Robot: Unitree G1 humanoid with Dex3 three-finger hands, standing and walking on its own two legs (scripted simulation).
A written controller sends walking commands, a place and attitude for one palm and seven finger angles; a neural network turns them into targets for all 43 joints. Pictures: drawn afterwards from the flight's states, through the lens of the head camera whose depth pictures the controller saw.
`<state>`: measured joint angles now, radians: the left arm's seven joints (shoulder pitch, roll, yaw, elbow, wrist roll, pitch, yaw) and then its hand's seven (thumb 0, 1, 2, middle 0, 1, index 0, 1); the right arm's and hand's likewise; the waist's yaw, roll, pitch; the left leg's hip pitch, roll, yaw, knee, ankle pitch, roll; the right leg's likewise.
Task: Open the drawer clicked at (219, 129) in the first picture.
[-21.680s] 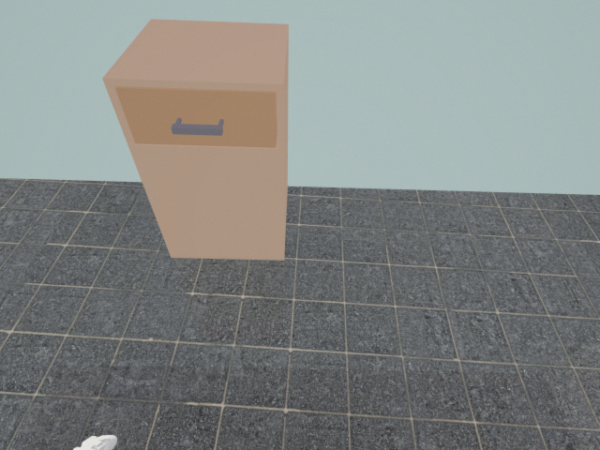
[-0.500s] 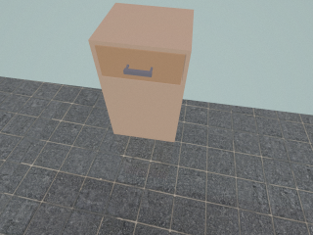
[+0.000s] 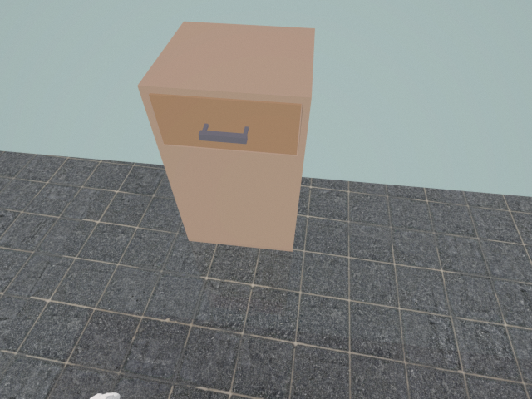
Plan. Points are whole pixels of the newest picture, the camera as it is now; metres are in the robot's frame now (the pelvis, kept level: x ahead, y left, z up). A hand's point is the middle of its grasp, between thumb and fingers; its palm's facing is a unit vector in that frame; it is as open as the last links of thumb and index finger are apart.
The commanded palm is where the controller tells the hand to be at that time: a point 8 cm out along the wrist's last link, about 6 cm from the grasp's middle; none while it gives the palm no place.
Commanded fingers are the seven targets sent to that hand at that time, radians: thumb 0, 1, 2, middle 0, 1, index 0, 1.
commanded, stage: look to check the result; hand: left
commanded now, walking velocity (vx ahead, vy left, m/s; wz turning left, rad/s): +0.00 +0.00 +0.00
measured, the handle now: (224, 132) +0.82 +0.16 -0.11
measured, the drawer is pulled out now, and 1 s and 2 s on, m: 0.00 0.00 0.00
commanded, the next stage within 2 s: take the last steps up to it in 0.56 s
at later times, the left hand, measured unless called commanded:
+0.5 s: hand out of the picture +0.09 +0.24 -0.16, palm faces -0.04 -0.94 -0.35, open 7.3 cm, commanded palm none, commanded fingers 0.00 0.90 0.90 -0.20 -0.30 -0.20 -0.30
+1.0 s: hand out of the picture +0.06 +0.19 -0.19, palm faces +0.00 -0.98 -0.21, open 7.3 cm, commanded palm none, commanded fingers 0.00 0.90 0.90 -0.20 -0.30 -0.20 -0.30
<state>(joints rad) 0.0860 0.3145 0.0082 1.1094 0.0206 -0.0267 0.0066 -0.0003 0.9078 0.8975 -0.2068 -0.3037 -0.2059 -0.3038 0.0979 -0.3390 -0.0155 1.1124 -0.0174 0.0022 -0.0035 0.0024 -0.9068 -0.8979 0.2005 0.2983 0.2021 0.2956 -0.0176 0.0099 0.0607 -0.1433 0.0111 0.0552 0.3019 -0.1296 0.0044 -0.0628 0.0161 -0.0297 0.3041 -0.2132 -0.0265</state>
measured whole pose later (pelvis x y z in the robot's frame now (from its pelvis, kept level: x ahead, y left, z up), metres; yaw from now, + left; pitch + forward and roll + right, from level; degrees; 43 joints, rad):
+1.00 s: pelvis +0.06 +0.00 -0.02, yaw -2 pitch -2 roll +0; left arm 0.27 0.21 0.03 1.15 0.02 -0.01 0.00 0.00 0.91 0.90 -0.21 -0.30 -0.20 -0.30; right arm 0.24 -0.20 -0.01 1.14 -0.03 0.01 -0.01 0.00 -0.91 -0.90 0.20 0.30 0.20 0.30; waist 0.00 -0.02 0.05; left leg -0.14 0.04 0.09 0.54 -0.37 0.00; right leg -0.03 0.03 -0.01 0.46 -0.39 -0.04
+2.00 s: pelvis +0.28 -0.05 -0.02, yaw -1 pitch +0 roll -1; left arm 0.10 0.21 0.07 0.98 0.02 0.04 0.04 0.00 0.91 0.90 -0.21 -0.30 -0.21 -0.30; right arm 0.09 -0.22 -0.06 0.95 -0.02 0.04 -0.02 0.00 -0.91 -0.90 0.20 0.30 0.20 0.30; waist 0.01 -0.02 0.18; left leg -0.31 0.03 0.05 0.58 -0.22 0.02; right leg -0.31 -0.03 -0.06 0.70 -0.43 0.01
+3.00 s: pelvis +0.27 -0.07 -0.02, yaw -4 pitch -1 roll +0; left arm 0.28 0.19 -0.02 1.04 0.02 -0.01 0.03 0.00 0.91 0.90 -0.20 -0.30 -0.20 -0.30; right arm 0.30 -0.17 0.01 1.05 -0.02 0.00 -0.01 0.01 -0.92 -0.90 0.20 0.30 0.20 0.30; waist -0.01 0.00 0.01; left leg -0.25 0.02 0.05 0.53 -0.26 0.00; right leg -0.18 0.00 0.05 0.54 -0.34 0.00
